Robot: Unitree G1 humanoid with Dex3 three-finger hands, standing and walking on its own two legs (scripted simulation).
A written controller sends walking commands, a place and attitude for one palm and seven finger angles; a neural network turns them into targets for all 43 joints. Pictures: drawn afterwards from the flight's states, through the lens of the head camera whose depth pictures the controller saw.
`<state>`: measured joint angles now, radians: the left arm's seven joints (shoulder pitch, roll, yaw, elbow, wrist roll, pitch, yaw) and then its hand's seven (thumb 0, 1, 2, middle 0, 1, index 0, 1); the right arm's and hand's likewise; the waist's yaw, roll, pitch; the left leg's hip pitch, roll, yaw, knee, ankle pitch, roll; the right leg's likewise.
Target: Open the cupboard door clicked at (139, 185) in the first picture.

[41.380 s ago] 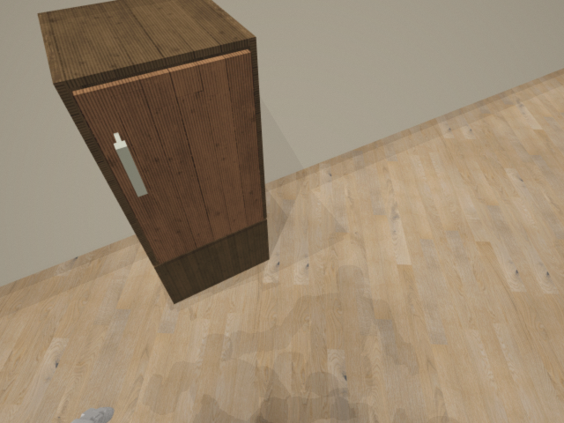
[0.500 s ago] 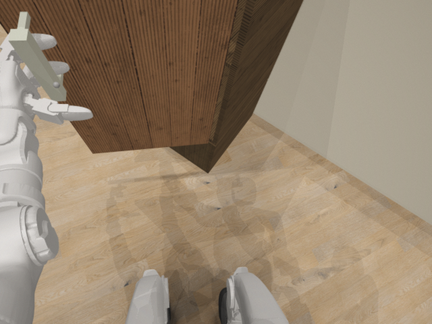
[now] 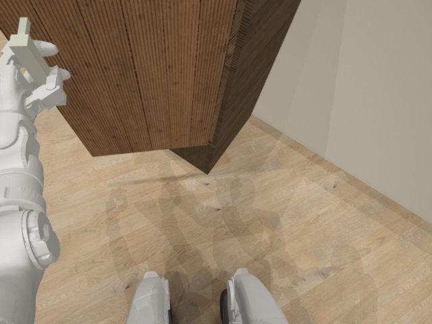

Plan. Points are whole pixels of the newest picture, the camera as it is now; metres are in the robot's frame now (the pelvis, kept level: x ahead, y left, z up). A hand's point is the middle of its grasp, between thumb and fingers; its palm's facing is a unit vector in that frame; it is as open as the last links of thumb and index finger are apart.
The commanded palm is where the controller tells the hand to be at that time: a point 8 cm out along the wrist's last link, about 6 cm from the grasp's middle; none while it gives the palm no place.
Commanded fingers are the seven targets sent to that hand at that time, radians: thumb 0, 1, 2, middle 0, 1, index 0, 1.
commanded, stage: close the thumb around the handle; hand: left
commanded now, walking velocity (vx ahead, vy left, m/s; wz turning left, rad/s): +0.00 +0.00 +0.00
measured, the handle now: (43, 65) +0.56 +0.27 +0.06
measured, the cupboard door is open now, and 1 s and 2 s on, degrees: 43 78 92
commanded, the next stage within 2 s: pull the door open along its arc in 0.06 s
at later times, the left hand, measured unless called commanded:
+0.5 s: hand (58, 107) +0.47 +0.23 +0.06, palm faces +0.10 -1.00 -0.01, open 5.9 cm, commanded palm +0.41 +0.27 +0.06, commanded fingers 0.00 0.90 0.90 -0.40 -1.35 -0.40 -1.35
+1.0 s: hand (123, 178) +0.34 +0.13 +0.06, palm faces +0.52 -0.85 +0.01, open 6.2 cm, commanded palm +0.28 +0.14 +0.06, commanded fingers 0.00 0.90 0.90 -0.40 -1.35 -0.40 -1.35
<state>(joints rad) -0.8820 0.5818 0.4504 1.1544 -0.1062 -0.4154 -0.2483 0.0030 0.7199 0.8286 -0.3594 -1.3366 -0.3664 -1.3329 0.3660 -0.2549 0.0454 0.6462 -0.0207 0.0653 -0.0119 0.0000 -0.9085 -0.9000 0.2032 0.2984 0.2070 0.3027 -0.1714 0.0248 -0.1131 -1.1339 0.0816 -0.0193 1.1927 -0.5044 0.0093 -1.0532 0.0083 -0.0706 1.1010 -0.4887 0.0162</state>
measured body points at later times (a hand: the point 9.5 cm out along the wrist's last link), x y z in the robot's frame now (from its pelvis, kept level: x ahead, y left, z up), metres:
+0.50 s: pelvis +0.01 +0.00 +0.01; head +0.14 +0.02 +0.44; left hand +0.46 +0.29 +0.06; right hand +0.04 -0.26 -0.10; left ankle +0.02 +0.11 -0.64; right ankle +0.01 -0.14 -0.64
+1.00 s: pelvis +0.01 -0.02 +0.02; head +0.08 -0.02 +0.47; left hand +0.31 +0.17 +0.06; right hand +0.19 -0.23 -0.09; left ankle +0.02 +0.11 -0.64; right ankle +0.01 -0.14 -0.64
